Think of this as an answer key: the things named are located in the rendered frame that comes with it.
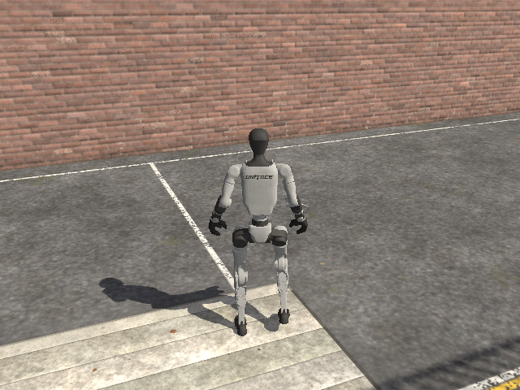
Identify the right robot upper arm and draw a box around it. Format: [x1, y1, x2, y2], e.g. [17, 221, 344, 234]
[276, 163, 299, 207]

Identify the robot left forearm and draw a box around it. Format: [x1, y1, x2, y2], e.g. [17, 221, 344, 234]
[210, 195, 226, 223]

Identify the robot right forearm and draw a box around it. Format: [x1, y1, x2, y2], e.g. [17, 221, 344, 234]
[290, 196, 306, 222]

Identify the right robot hand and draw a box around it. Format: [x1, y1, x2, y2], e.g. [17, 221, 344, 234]
[289, 217, 308, 234]

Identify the robot left foot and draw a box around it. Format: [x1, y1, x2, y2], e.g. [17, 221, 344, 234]
[235, 315, 247, 336]

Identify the humanoid robot torso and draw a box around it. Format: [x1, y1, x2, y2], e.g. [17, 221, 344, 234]
[240, 159, 278, 244]

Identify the left robot upper arm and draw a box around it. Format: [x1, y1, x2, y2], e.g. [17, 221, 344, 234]
[219, 164, 242, 209]

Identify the left robot hand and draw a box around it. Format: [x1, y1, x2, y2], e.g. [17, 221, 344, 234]
[208, 220, 227, 236]

